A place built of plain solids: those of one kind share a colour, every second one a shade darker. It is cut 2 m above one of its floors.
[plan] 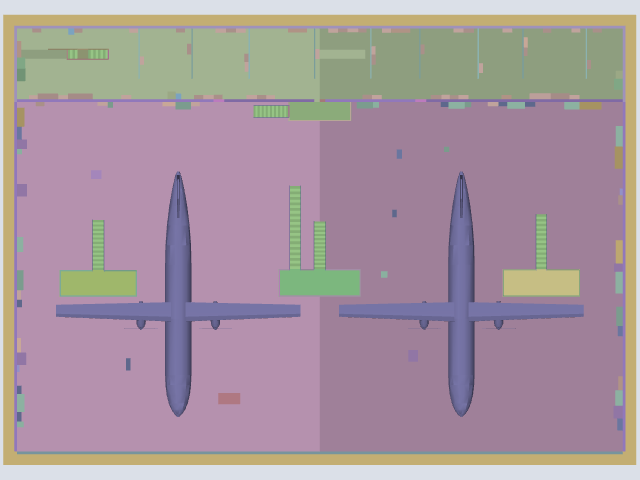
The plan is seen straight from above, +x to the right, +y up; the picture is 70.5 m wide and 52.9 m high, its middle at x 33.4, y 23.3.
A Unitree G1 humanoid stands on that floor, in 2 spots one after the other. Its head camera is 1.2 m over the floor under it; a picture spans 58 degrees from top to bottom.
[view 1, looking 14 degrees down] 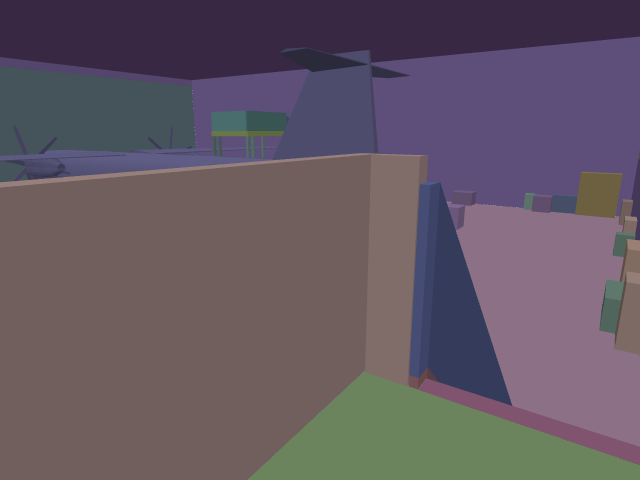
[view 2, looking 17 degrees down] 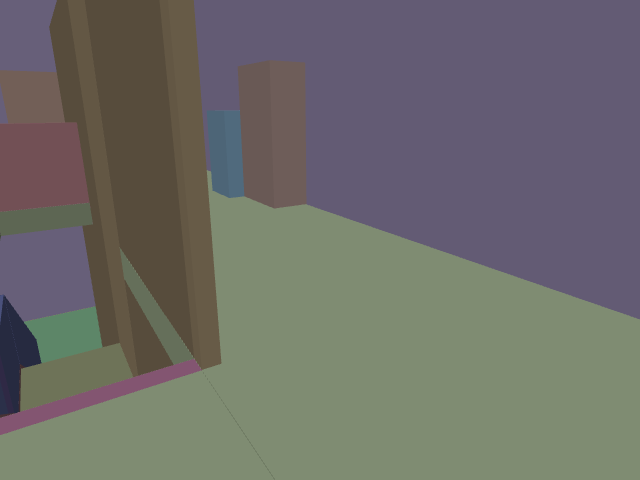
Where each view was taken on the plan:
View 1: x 31.82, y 37.46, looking -146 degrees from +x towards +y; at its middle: rail_gallery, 1.72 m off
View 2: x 11.95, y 43.77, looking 147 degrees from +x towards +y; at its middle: floor_annex_first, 4.10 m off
